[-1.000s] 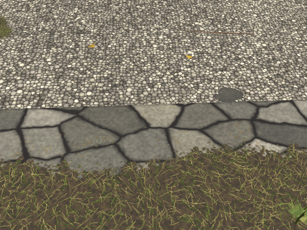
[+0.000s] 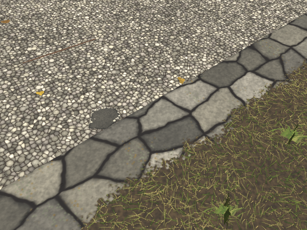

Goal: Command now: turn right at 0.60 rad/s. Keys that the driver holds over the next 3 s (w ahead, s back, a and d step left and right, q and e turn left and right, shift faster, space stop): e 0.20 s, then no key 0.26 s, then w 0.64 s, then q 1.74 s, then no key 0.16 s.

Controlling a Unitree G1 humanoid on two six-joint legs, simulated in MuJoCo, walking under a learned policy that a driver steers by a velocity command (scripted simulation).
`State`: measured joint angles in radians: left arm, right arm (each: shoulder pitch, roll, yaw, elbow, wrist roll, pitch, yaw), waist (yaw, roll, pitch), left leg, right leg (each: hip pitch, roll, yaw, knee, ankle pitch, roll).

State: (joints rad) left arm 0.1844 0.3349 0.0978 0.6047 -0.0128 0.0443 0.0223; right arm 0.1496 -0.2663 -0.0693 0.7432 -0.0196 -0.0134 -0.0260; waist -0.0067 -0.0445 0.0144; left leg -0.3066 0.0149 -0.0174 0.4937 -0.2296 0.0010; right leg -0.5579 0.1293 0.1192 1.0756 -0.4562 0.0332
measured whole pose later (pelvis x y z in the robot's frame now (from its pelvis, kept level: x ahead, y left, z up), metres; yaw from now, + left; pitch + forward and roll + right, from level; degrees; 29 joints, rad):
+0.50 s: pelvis -0.01 -0.05 +0.00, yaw -12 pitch +2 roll +1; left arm 0.16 0.24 0.04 0.62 0.01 0.01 0.01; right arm 0.18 -0.32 -0.08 0.77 0.00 0.03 -0.03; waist -0.02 0.05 0.02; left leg -0.48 0.06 0.00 0.99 -0.38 -0.08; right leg -0.26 0.03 0.01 0.46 -0.22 -0.05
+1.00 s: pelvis +0.10 -0.04 +0.01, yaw -13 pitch +2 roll -1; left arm 0.18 0.30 0.07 0.70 -0.01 -0.06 -0.03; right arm 0.42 -0.25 -0.03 0.82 0.00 -0.07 0.01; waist -0.06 -0.04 0.00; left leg -0.02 -0.01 0.03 0.25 -0.27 0.04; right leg -0.65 -0.08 0.02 0.86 -0.10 0.00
